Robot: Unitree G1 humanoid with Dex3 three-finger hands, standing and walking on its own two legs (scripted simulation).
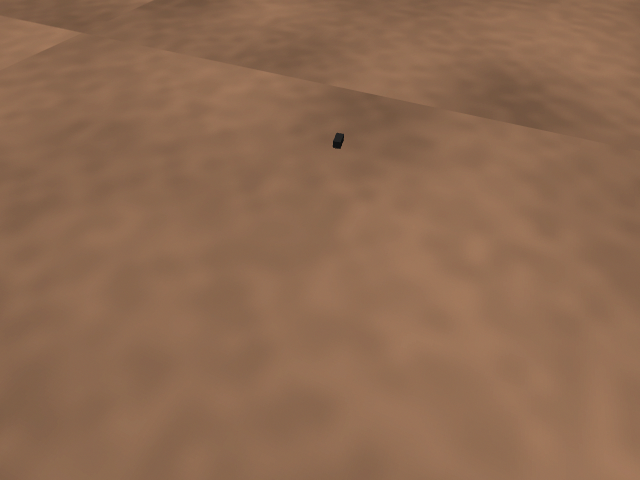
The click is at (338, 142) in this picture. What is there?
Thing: small box
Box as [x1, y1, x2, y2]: [333, 133, 343, 147]
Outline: 336,133 333,140 333,146 340,147 343,140 343,134
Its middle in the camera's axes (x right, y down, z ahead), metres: +0.09 -0.54 +2.14
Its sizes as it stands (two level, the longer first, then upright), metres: 0.086 0.043 0.040
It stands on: the floor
